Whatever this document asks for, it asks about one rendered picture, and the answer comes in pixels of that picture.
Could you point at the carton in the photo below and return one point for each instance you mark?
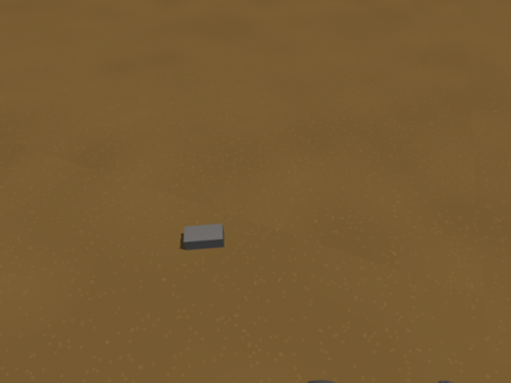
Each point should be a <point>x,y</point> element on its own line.
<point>204,236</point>

